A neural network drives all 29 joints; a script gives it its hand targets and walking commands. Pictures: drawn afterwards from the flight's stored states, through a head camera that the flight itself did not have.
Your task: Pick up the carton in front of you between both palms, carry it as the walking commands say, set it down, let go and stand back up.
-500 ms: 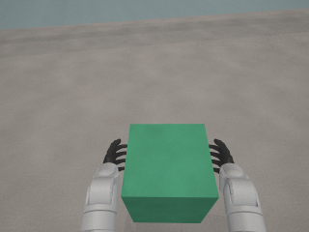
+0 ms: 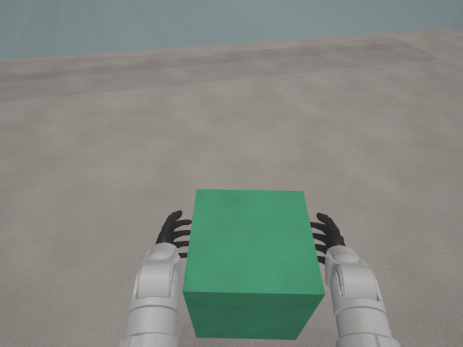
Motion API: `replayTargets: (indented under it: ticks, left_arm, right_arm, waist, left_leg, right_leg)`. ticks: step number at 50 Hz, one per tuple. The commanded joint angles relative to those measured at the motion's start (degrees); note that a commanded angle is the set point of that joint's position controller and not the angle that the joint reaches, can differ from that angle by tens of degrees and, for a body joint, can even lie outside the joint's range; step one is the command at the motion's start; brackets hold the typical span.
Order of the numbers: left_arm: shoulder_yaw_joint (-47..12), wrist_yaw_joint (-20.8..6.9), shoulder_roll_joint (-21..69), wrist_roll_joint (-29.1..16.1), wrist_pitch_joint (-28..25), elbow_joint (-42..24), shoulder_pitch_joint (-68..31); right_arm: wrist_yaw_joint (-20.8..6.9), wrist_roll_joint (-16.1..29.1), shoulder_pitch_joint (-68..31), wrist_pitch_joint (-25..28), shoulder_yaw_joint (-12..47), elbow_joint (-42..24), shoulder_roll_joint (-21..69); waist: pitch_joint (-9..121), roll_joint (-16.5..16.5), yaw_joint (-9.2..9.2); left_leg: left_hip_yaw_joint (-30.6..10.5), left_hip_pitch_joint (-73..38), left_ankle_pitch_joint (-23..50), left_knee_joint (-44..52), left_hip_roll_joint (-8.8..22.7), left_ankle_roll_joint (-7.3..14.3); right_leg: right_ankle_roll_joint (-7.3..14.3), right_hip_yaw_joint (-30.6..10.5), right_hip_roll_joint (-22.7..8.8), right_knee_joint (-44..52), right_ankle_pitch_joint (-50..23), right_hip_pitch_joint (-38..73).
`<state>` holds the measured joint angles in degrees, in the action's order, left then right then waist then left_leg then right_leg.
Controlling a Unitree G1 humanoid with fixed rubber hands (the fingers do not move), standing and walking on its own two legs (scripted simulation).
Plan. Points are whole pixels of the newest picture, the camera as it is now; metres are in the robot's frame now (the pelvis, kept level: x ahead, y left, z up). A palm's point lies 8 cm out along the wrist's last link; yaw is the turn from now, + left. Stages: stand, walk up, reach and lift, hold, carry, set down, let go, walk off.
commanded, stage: hold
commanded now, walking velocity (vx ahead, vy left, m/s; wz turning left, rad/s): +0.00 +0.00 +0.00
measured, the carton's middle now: (247, 267) +0.31 +0.00 -0.04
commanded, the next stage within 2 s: set down in 0.18 s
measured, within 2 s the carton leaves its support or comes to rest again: neither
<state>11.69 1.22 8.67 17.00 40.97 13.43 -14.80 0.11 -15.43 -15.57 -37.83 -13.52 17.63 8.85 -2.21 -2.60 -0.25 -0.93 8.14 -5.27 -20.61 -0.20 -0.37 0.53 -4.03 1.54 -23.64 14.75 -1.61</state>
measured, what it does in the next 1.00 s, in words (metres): lowers itself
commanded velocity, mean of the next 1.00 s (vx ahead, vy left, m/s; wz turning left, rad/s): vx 0.00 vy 0.00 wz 0.00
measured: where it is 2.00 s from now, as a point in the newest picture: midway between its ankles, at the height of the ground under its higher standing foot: outside the picture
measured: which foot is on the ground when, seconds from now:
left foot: down 0.00-1.00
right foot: down 0.00-1.00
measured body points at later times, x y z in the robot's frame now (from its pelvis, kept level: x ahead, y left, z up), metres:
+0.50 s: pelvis +0.01 +0.02 -0.01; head +0.01 +0.04 +0.44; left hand +0.35 +0.16 +0.01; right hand +0.34 -0.14 +0.02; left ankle +0.07 +0.12 -0.74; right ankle -0.01 -0.12 -0.74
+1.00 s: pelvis -0.03 -0.01 -0.11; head +0.21 +0.01 +0.28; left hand +0.40 +0.16 -0.19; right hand +0.41 -0.14 -0.19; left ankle +0.07 +0.13 -0.74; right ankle -0.01 -0.12 -0.74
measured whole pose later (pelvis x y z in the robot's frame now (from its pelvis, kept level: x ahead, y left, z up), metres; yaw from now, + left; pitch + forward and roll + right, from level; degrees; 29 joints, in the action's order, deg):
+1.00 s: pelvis -0.03 -0.01 -0.11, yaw -3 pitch +34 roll -1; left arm 27.0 -0.4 6.7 14.4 12.2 26.3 -39.3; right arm 2.9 -11.2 -41.0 -11.2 -22.8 30.6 7.3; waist 3.5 -2.8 -2.7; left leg -5.9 77.9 -15.8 -59.2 -1.7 -2.7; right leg -0.2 -5.0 6.9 -63.5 25.3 -72.5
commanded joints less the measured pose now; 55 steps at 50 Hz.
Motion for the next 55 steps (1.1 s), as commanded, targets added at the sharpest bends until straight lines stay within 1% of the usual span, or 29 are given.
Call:
replayTargets:
  ticks: [1, 7, 12, 16, 19, 21, 23, 26, 28, 31, 34, 36, 39, 41, 43, 44, 46, 50, 52, 55]
  left_arm:
    - [-30.44, -15.21, 54.27, -14.81, -2.23, -0.03, -26.19]
    - [-29.72, -16.02, 55.19, -14.65, -1.94, 1.93, -27.81]
    - [-28.36, -16.03, 55.93, -14.31, -1.75, 3.15, -29.21]
    - [-23.56, -15.67, 55.86, -12.45, -2.49, 7.88, -32.94]
    - [-17.08, -15.11, 54.00, -9.51, -4.36, 13.78, -37.10]
    - [-12.14, -14.04, 51.15, -6.68, -5.99, 17.03, -39.45]
    - [-7.09, -12.78, 47.44, -3.49, -7.87, 19.20, -39.98]
    - [-1.58, -11.14, 41.46, 0.57, -11.82, 20.50, -38.39]
    - [-0.35, -10.42, 38.08, 1.81, -15.62, 20.23, -37.79]
    - [-2.26, -10.27, 37.71, 1.86, -22.03, 19.95, -38.45]
    - [-7.70, -10.95, 40.81, -0.35, -27.88, 19.97, -40.66]
    - [-11.68, -11.30, 43.45, -2.11, -30.96, 19.58, -42.66]
    - [-17.86, -12.01, 45.90, -4.99, -33.69, 17.64, -46.50]
    - [-21.10, -12.41, 46.25, -6.62, -34.03, 15.52, -48.27]
    - [-22.85, -12.89, 46.31, -7.74, -33.37, 14.01, -49.55]
    - [-23.06, -13.18, 46.39, -8.01, -32.72, 13.83, -49.78]
    - [-22.14, -13.90, 46.53, -7.93, -30.96, 14.48, -50.48]
    - [-18.04, -15.37, 47.15, -6.42, -27.09, 18.17, -53.42]
    - [-16.10, -15.69, 47.39, -5.64, -25.74, 19.96, -55.16]
    - [-14.30, -15.45, 47.84, -5.03, -24.74, 21.79, -57.99]
  right_arm:
    - [-14.69, 13.23, -27.61, 2.20, 28.73, -0.38, 53.24]
    - [-15.51, 12.69, -29.50, 2.33, 27.42, 1.24, 53.75]
    - [-16.20, 11.96, -31.71, 2.23, 26.12, 1.90, 52.97]
    - [-16.89, 9.40, -36.09, 3.43, 21.89, 6.44, 51.21]
    - [-16.51, 5.73, -40.45, 5.56, 16.17, 11.89, 49.55]
    - [-15.46, 2.71, -42.90, 7.24, 11.57, 15.21, 47.57]
    - [-14.12, -0.66, -43.23, 8.91, 6.87, 17.69, 44.31]
    - [-12.26, -4.58, -40.71, 12.24, 1.43, 20.19, 39.12]
    - [-11.31, -5.35, -39.76, 15.52, 0.10, 20.48, 36.85]
    - [-10.64, -4.43, -40.01, 21.26, 1.92, 20.55, 37.69]
    - [-10.37, -1.25, -41.47, 26.81, 7.83, 20.77, 40.84]
    - [-10.16, 1.32, -43.39, 29.73, 12.98, 19.97, 43.33]
    - [-9.64, 4.96, -46.61, 32.27, 21.05, 16.96, 47.27]
    - [-9.10, 7.05, -48.54, 32.53, 25.04, 14.23, 48.45]
    - [-8.81, 8.43, -50.63, 31.88, 27.36, 12.19, 48.84]
    - [-8.79, 8.82, -51.25, 31.19, 28.00, 11.97, 49.21]
    - [-9.18, 9.05, -52.61, 29.30, 27.82, 12.67, 49.87]
    - [-11.07, 7.95, -56.47, 25.48, 24.22, 16.73, 50.44]
    - [-11.81, 7.23, -58.39, 24.30, 22.12, 18.86, 50.08]
    - [-12.46, 6.35, -61.04, 23.66, 19.19, 21.53, 48.94]
  waist:
    - [10.43, 0.98, 0.22]
    - [11.04, 2.50, 0.31]
    - [11.27, 3.68, 0.15]
    - [9.55, 4.06, -0.06]
    - [8.01, 3.66, -0.29]
    - [6.90, 3.38, -0.75]
    - [6.15, 3.21, -1.12]
    - [6.91, 2.40, -1.20]
    - [10.01, 2.05, -1.48]
    - [16.43, 1.66, -1.68]
    - [26.00, 1.65, -1.56]
    - [33.75, 1.76, -1.93]
    - [47.87, 1.71, -2.73]
    - [56.40, 1.62, -3.24]
    - [61.74, 1.03, -3.62]
    - [62.74, 0.77, -4.04]
    - [61.79, 0.06, -4.58]
    - [55.77, -0.80, -4.74]
    - [54.02, -0.68, -4.57]
    - [53.67, 0.07, -4.18]
  left_leg:
    - [-2.41, -21.90, -2.08, -0.71, -4.47, -0.04]
    - [-3.22, -21.48, -5.57, 0.59, -3.55, -0.36]
    - [-4.18, -20.55, -7.24, 1.59, -2.57, -0.54]
    - [-5.17, -18.48, -11.65, 1.44, -2.03, -0.57]
    - [-5.54, -16.32, -13.19, 0.11, -2.02, -0.45]
    - [-5.59, -14.16, -12.61, -1.48, -2.14, -0.28]
    - [-5.17, -11.13, -10.61, -3.50, -2.47, -0.06]
    - [-3.38, -5.73, -4.08, -7.01, -3.39, 0.17]
    - [-2.62, -2.58, 1.42, -10.25, -4.05, 0.10]
    - [-2.37, 0.80, 8.42, -15.10, -5.02, -0.03]
    - [-2.41, 2.83, 15.88, -21.04, -5.59, 0.19]
    - [-2.56, 4.28, 20.34, -25.30, -5.76, 0.40]
    - [-2.24, 7.60, 25.95, -31.99, -5.95, 0.42]
    - [-1.49, 10.82, 27.34, -35.62, -6.20, 0.20]
    - [-0.53, 15.66, 25.71, -38.26, -6.48, -0.08]
    - [-0.01, 18.54, 23.91, -39.09, -6.61, -0.25]
    - [0.78, 24.64, 18.56, -40.27, -6.82, -0.44]
    - [1.77, 35.43, 7.41, -42.15, -7.06, -0.51]
    - [1.95, 38.84, 4.88, -43.60, -7.11, -0.47]
    - [2.10, 41.89, 3.67, -46.07, -7.28, -0.79]
  right_leg:
    - [2.49, -2.58, 1.13, 10.19, 3.98, -21.16]
    - [2.67, -2.00, 1.75, 9.48, 5.30, -20.35]
    - [2.42, -1.48, 2.54, 8.25, 5.08, -18.92]
    - [2.51, -1.25, 2.97, 6.04, 7.20, -20.01]
    - [2.55, -1.26, 3.14, 3.76, 8.30, -21.94]
    - [2.55, -1.08, 3.44, 1.77, 8.17, -23.92]
    - [2.42, -0.96, 3.77, -0.39, 7.35, -26.18]
    - [1.85, -0.54, 4.21, -2.98, 4.57, -30.59]
    - [1.19, -0.19, 4.68, -5.31, 1.79, -34.01]
    - [0.21, 0.12, 5.59, -9.16, -2.99, -38.36]
    - [-0.81, 0.30, 6.33, -13.85, -8.85, -42.34]
    - [-1.50, 0.19, 6.69, -17.11, -12.42, -45.32]
    - [-2.70, -0.34, 6.97, -22.42, -18.21, -48.46]
    - [-3.40, -0.23, 7.17, -25.77, -20.93, -49.37]
    - [-3.88, 0.17, 7.19, -28.76, -21.75, -50.35]
    - [-4.01, 0.37, 7.21, -29.84, -21.05, -50.83]
    - [-4.16, 0.78, 7.30, -31.40, -17.10, -52.83]
    - [-3.84, 1.57, 7.45, -33.64, -6.31, -59.74]
    - [-3.58, 2.07, 7.70, -35.24, -3.09, -64.04]
    - [-3.12, 3.03, 8.34, -38.31, -0.41, -70.36]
